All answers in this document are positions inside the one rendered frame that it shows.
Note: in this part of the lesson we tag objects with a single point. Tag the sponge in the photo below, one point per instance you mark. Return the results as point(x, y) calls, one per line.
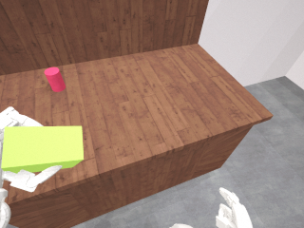
point(37, 148)

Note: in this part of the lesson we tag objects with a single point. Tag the robot right hand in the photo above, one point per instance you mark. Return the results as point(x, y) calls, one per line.
point(236, 217)

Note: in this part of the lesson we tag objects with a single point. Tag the table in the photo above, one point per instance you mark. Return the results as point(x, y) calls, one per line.
point(155, 108)

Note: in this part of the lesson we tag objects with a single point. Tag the robot left hand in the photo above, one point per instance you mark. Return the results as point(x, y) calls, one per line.
point(24, 179)

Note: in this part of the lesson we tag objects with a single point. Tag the robot left forearm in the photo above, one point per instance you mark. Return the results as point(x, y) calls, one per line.
point(5, 211)

